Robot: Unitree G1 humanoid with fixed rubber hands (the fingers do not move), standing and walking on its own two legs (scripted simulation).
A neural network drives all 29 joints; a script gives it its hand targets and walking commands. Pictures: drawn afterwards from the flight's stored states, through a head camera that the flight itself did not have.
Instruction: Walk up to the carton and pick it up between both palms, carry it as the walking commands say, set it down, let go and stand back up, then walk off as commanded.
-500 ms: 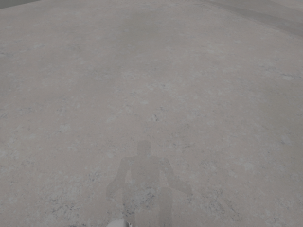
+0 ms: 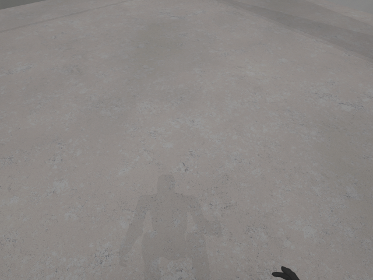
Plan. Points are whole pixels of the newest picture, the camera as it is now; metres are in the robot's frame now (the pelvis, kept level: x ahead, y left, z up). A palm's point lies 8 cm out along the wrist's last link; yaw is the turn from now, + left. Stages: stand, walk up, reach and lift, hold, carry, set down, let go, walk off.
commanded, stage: walk off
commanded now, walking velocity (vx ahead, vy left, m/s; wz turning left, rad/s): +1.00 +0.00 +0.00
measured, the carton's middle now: out of the picture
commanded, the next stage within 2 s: none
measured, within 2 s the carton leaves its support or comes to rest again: neither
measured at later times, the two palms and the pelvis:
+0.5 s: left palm (142, 184) +0.40 +0.15 -0.13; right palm (307, 182) +0.43 -0.36 -0.13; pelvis +0.38 -0.10 +0.00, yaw +1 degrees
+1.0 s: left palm (153, 89) +0.88 +0.18 -0.13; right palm (265, 97) +0.86 -0.32 -0.14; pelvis +0.83 -0.07 -0.01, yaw -2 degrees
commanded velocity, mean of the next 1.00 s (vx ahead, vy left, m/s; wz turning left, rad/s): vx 1.00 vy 0.00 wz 0.00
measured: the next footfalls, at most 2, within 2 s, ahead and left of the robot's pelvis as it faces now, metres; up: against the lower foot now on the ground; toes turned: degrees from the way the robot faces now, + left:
right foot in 0.30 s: +0.43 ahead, -0.17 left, +0.00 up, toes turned -7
left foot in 0.82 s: +0.90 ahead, +0.03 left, +0.00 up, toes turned +7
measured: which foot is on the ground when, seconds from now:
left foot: down 0.00-0.34, up 0.36-0.80, down 0.82-1.00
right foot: up 0.00-0.28, down 0.30-0.86, up 0.88-1.00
